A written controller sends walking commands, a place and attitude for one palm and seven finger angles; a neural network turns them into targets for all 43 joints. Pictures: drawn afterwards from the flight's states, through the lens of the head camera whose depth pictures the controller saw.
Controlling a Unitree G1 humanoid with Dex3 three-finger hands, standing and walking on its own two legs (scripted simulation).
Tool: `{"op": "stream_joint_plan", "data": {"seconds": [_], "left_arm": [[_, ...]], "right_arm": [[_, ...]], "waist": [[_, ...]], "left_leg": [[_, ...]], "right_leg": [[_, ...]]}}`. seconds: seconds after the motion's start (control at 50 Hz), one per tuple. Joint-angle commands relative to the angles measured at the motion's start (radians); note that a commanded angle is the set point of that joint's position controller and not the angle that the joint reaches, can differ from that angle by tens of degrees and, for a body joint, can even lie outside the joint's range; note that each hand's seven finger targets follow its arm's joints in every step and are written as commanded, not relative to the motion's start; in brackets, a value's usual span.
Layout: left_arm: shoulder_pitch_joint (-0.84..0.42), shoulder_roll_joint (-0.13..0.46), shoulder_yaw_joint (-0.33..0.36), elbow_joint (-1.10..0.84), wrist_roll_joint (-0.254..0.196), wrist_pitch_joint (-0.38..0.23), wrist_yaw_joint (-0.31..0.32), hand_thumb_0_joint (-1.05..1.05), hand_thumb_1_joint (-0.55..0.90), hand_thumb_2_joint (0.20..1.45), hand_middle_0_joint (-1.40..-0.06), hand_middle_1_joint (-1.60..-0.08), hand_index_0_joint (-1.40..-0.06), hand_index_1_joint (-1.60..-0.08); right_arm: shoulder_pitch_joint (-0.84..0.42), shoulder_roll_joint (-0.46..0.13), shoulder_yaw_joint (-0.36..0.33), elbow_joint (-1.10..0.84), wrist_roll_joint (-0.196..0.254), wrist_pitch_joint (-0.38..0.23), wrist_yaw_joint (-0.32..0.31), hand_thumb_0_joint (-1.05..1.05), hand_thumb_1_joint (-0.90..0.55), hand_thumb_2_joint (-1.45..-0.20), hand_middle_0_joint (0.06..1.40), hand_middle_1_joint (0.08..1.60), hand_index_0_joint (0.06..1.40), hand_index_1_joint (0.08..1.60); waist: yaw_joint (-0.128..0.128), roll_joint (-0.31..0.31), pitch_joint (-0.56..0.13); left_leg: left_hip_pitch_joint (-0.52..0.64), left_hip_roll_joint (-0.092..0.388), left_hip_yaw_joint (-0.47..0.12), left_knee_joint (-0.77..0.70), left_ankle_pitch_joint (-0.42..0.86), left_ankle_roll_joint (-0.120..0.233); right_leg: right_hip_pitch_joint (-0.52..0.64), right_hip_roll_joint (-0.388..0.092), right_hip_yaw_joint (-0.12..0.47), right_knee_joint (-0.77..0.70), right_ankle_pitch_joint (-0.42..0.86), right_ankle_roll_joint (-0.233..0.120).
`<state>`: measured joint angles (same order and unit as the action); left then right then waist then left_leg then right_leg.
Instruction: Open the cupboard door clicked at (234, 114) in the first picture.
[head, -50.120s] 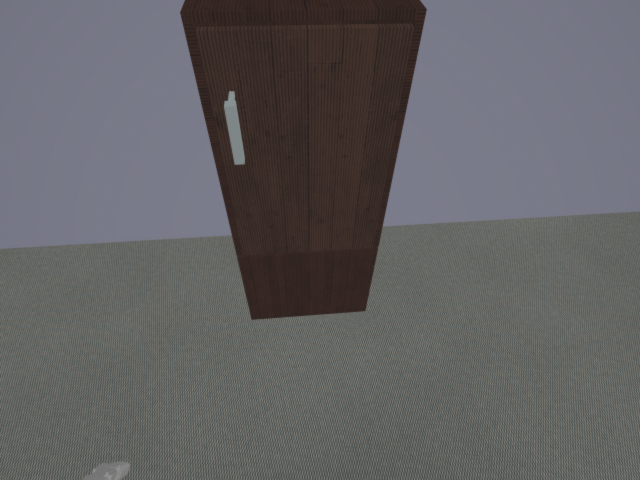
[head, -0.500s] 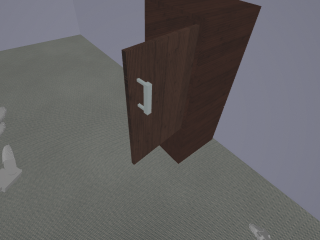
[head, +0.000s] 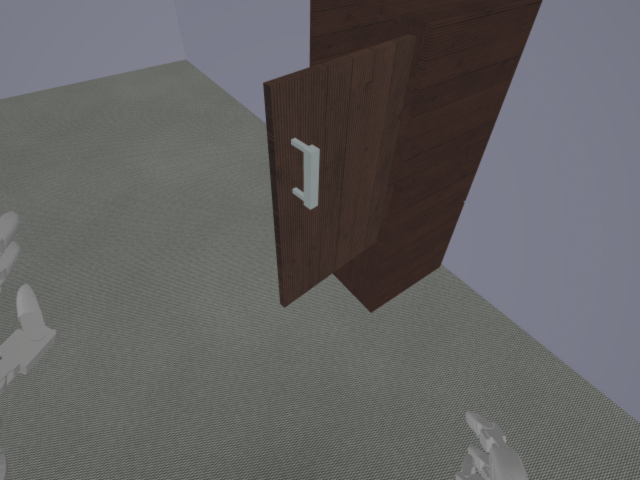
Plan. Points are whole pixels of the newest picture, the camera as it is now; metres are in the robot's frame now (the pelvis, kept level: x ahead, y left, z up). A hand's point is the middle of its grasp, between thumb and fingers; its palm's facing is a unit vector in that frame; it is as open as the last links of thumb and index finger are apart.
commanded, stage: let the arm hang, fingers relaxed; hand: left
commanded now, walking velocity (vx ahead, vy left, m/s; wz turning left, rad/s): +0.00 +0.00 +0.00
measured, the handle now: (304, 173) +0.62 +0.06 +0.05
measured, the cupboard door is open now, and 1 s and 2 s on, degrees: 96 96 96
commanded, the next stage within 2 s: look to check the result in 1.12 s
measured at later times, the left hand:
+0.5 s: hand out of the picture -0.10 +0.18 -0.18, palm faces +0.08 -0.98 -0.16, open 7.2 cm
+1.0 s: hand out of the picture +0.03 +0.17 -0.17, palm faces +0.06 -0.98 -0.19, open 7.4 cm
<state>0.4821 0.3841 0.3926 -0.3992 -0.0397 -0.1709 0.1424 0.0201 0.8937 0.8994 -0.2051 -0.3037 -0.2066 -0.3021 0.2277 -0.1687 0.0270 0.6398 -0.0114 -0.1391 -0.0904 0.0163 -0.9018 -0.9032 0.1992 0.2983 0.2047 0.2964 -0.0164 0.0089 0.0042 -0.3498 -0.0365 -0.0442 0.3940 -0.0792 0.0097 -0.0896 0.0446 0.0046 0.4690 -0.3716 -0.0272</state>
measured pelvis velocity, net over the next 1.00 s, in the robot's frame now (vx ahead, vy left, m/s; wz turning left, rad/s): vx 0.01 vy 0.00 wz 0.03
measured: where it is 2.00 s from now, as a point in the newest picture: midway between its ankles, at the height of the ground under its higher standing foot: outside the picture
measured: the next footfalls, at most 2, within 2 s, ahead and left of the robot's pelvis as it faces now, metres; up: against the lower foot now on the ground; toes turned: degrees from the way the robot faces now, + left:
none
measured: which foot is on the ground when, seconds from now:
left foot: down 0.00-1.00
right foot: down 0.00-1.00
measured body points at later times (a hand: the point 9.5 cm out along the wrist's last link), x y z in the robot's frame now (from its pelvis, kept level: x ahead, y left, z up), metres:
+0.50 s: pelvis -0.01 +0.00 +0.00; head +0.02 +0.02 +0.45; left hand -0.11 +0.23 -0.16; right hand -0.03 -0.24 -0.15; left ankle +0.08 +0.12 -0.74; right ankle -0.05 -0.11 -0.74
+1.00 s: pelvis +0.01 +0.00 +0.00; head +0.02 -0.01 +0.45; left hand +0.03 +0.22 -0.16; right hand +0.03 -0.23 -0.16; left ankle +0.08 +0.12 -0.74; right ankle -0.05 -0.11 -0.74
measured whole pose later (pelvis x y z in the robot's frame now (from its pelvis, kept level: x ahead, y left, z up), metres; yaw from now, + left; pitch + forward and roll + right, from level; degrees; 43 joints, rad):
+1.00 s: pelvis +0.01 +0.00 +0.00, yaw +2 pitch -2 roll +0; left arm 0.25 0.14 0.01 1.11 0.00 0.00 0.03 0.01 0.91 0.90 -0.19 -0.30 -0.20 -0.30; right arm 0.24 -0.17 -0.01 1.12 -0.02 0.02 -0.03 0.01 -0.91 -0.90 0.20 0.30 0.20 0.30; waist -0.01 0.01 0.03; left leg -0.29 -0.03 -0.06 0.45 -0.13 0.00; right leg -0.07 0.01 -0.02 0.46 -0.35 -0.02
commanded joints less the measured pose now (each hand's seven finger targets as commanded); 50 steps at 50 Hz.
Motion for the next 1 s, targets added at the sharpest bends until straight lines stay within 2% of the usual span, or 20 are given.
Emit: {"op": "stream_joint_plan", "data": {"seconds": [0.0, 0.02, 0.04, 0.06, 0.1, 0.14, 0.16, 0.18, 0.22, 0.24, 0.28, 0.34, 0.4, 0.46, 0.62, 0.74, 0.82, 0.86, 0.92, 0.98], "left_arm": [[-0.057, 0.007, -0.264, 0.580, 0.081, 0.081, -0.117, 0.000, 0.900, 0.900, -0.200, -0.300, -0.200, -0.300], [-0.105, 0.028, -0.250, 0.587, 0.072, 0.142, -0.130, 0.000, 0.900, 0.900, -0.200, -0.300, -0.200, -0.300], [-0.166, 0.035, -0.263, 0.590, 0.076, 0.156, -0.136, 0.000, 0.900, 0.900, -0.200, -0.300, -0.200, -0.300], [-0.209, 0.036, -0.274, 0.623, 0.081, 0.163, -0.136, 0.000, 0.900, 0.900, -0.200, -0.300, -0.200, -0.300], [-0.219, 0.026, -0.295, 0.721, 0.079, 0.170, -0.138, 0.000, 0.900, 0.900, -0.200, -0.300, -0.200, -0.300], [-0.239, 0.027, -0.300, 0.843, 0.074, 0.171, -0.132, 0.000, 0.900, 0.900, -0.200, -0.300, -0.200, -0.300], [-0.258, 0.027, -0.306, 0.901, 0.072, 0.178, -0.127, 0.000, 0.900, 0.900, -0.200, -0.300, -0.200, -0.300], [-0.260, 0.011, -0.315, 0.967, 0.066, 0.185, -0.122, 0.000, 0.900, 0.900, -0.200, -0.300, -0.200, -0.300], [-0.220, -0.008, -0.331, 1.104, 0.057, 0.198, -0.120, 0.000, 0.900, 0.900, -0.200, -0.300, -0.200, -0.300], [-0.195, -0.010, -0.334, 1.167, 0.056, 0.199, -0.122, 0.000, 0.900, 0.900, -0.200, -0.300, -0.200, -0.300], [-0.167, -0.019, -0.340, 1.264, 0.055, 0.192, -0.125, 0.000, 0.900, 0.900, -0.200, -0.300, -0.200, -0.300], [-0.129, -0.054, -0.339, 1.366, 0.052, 0.184, -0.127, 0.000, 0.900, 0.900, -0.200, -0.300, -0.200, -0.300], [-0.091, -0.071, -0.347, 1.438, 0.050, 0.177, -0.127, 0.000, 0.900, 0.900, -0.200, -0.300, -0.200, -0.300], [-0.071, -0.077, -0.353, 1.486, 0.048, 0.170, -0.124, 0.000, 0.900, 0.900, -0.200, -0.300, -0.200, -0.300], [-0.035, -0.098, -0.359, 1.541, 0.049, 0.171, -0.112, 0.000, 0.900, 0.900, -0.200, -0.300, -0.200, -0.300], [-0.058, -0.106, -0.360, 1.535, 0.047, 0.170, -0.106, 0.000, 0.900, 0.900, -0.200, -0.300, -0.200, -0.300], [-0.088, -0.117, -0.363, 1.524, 0.047, 0.171, -0.104, 0.000, 0.900, 0.900, -0.200, -0.300, -0.200, -0.300], [-0.088, -0.111, -0.358, 1.521, 0.047, 0.170, -0.104, 0.000, 0.900, 0.900, -0.200, -0.300, -0.200, -0.300], [-0.093, -0.117, -0.355, 1.517, 0.046, 0.167, -0.103, 0.000, 0.900, 0.900, -0.200, -0.300, -0.200, -0.300], [-0.119, -0.114, -0.353, 1.507, 0.046, 0.164, -0.102, 0.000, 0.900, 0.900, -0.200, -0.300, -0.200, -0.300]], "right_arm": [[-0.129, -0.288, -0.098, 0.134, 0.011, -0.063, 0.080, 0.000, -0.900, -0.900, 0.200, 0.300, 0.200, 0.300], [-0.035, -0.248, -0.115, 0.136, 0.022, -0.002, 0.084, 0.000, -0.900, -0.900, 0.200, 0.300, 0.200, 0.300], [-0.015, -0.261, -0.116, 0.132, 0.018, 0.036, 0.085, 0.000, -0.900, -0.900, 0.200, 0.300, 0.200, 0.300], [-0.019, -0.271, -0.110, 0.118, 0.008, 0.060, 0.083, 0.000, -0.900, -0.900, 0.200, 0.300, 0.200, 0.300], [-0.067, -0.268, -0.090, 0.111, -0.009, 0.088, 0.080, 0.000, -0.900, -0.900, 0.200, 0.300, 0.200, 0.300], [-0.066, -0.253, -0.083, 0.123, -0.016, 0.102, 0.077, 0.000, -0.900, -0.900, 0.200, 0.300, 0.200, 0.300], [-0.056, -0.251, -0.081, 0.141, -0.016, 0.110, 0.076, 0.000, -0.900, -0.900, 0.200, 0.300, 0.200, 0.300], [-0.058, -0.240, -0.073, 0.167, -0.022, 0.118, 0.075, 0.000, -0.900, -0.900, 0.200, 0.300, 0.200, 0.300], [-0.083, -0.218, -0.053, 0.206, -0.025, 0.136, 0.075, 0.000, -0.900, -0.900, 0.200, 0.300, 0.200, 0.300], [-0.089, -0.209, -0.050, 0.224, -0.025, 0.144, 0.074, 0.000, -0.900, -0.900, 0.200, 0.300, 0.200, 0.300], [-0.067, -0.189, -0.051, 0.261, -0.021, 0.154, 0.070, 0.000, -0.900, -0.900, 0.200, 0.300, 0.200, 0.300], [-0.001, -0.152, -0.057, 0.318, -0.019, 0.159, 0.060, 0.000, -0.900, -0.900, 0.200, 0.300, 0.200, 0.300], [0.044, -0.148, -0.062, 0.360, -0.011, 0.158, 0.053, 0.000, -0.900, -0.900, 0.200, 0.300, 0.200, 0.300], [0.075, -0.157, -0.069, 0.390, -0.005, 0.157, 0.049, 0.000, -0.900, -0.900, 0.200, 0.300, 0.200, 0.300], [0.099, -0.133, -0.072, 0.442, -0.005, 0.160, 0.048, 0.000, -0.900, -0.900, 0.200, 0.300, 0.200, 0.300], [0.088, -0.099, -0.066, 0.456, -0.008, 0.160, 0.054, 0.000, -0.900, -0.900, 0.200, 0.300, 0.200, 0.300], [0.083, -0.076, -0.057, 0.468, -0.011, 0.159, 0.056, 0.000, -0.900, -0.900, 0.200, 0.300, 0.200, 0.300], [0.079, -0.087, -0.055, 0.465, -0.011, 0.152, 0.054, 0.000, -0.900, -0.900, 0.200, 0.300, 0.200, 0.300], [0.057, -0.089, -0.052, 0.462, -0.011, 0.142, 0.052, 0.000, -0.900, -0.900, 0.200, 0.300, 0.200, 0.300], [0.052, -0.089, -0.052, 0.462, -0.010, 0.139, 0.050, 0.000, -0.900, -0.900, 0.200, 0.300, 0.200, 0.300]], "waist": [[-0.011, -0.054, -0.060], [-0.020, -0.074, -0.121], [-0.029, -0.089, -0.102], [-0.029, -0.148, -0.059], [-0.006, -0.209, 0.032], [0.004, -0.246, -0.018], [-0.004, -0.178, -0.037], [0.000, -0.065, -0.027], [0.028, 0.106, 0.048], [0.035, 0.144, 0.068], [0.031, 0.117, 0.058], [0.012, 0.190, 0.017], [0.009, 0.132, 0.004], [0.004, 0.067, 0.030], [0.005, -0.018, 0.107], [0.003, -0.065, 0.128], [0.000, -0.012, 0.155], [0.012, 0.021, 0.129], [0.022, 0.024, 0.090], [0.018, 0.019, 0.081]], "left_leg": [[0.063, 0.106, -0.072, 0.280, 0.059, 0.020], [0.153, 0.110, -0.077, 0.323, -0.030, 0.004], [0.122, 0.089, -0.069, 0.348, -0.107, 0.001], [0.094, 0.086, -0.069, 0.351, -0.041, 0.010], [0.025, 0.095, -0.073, 0.303, 0.031, 0.033], [0.038, 0.091, -0.074, 0.269, 0.166, 0.042], [0.061, 0.096, -0.089, 0.227, 0.184, 0.042], [0.057, 0.116, -0.134, 0.154, 0.157, 0.053], [-0.033, 0.134, -0.205, -0.002, -0.081, 0.065], [-0.055, 0.125, -0.212, -0.043, -0.199, 0.059], [-0.030, 0.099, -0.177, -0.051, -0.289, 0.040], [0.059, 0.085, -0.141, -0.042, -0.303, 0.025], [0.098, 0.095, -0.140, -0.033, -0.260, 0.028], [0.135, 0.101, -0.135, -0.016, -0.212, 0.031], [0.113, 0.105, -0.132, -0.038, -0.226, 0.038], [0.137, 0.085, -0.091, 0.008, -0.143, 0.029], [0.131, 0.088, -0.091, 0.002, -0.111, 0.025], [0.110, 0.101, -0.113, -0.021, -0.083, 0.033], [0.120, 0.107, -0.114, -0.022, 0.001, 0.038], [0.133, 0.104, -0.101, -0.004, 0.058, 0.033]], "right_leg": [[-0.220, -0.190, 0.101, -0.077, 0.309, -0.066], [-0.277, -0.232, 0.154, -0.053, 0.329, -0.092], [-0.328, -0.222, 0.121, -0.038, 0.162, -0.107], [-0.343, -0.185, 0.105, -0.010, 0.144, -0.099], [-0.318, -0.159, 0.088, 0.001, 0.204, -0.067], [-0.212, -0.160, 0.067, 0.043, 0.390, -0.060], [-0.194, -0.152, 0.055, 0.062, 0.344, -0.052], [-0.175, -0.124, 0.046, 0.069, 0.233, -0.035], [-0.125, -0.080, 0.027, 0.029, 0.001, -0.007], [-0.113, -0.078, 0.035, 0.004, -0.031, -0.013], [-0.109, -0.092, 0.062, -0.058, -0.057, -0.031], [-0.141, -0.101, 0.077, -0.100, -0.064, -0.045], [-0.136, -0.103, 0.066, -0.126, -0.028, -0.045], [-0.166, -0.104, 0.056, -0.144, -0.018, -0.048], [-0.197, -0.108, 0.049, -0.150, -0.059, -0.046], [-0.225, -0.130, 0.058, -0.170, -0.059, -0.048], [-0.231, -0.127, 0.054, -0.157, -0.033, -0.044], [-0.170, -0.114, 0.040, -0.129, 0.027, -0.036], [-0.112, -0.120, 0.035, -0.117, 0.116, -0.027], [-0.092, -0.127, 0.034, -0.124, 0.169, -0.026]]}}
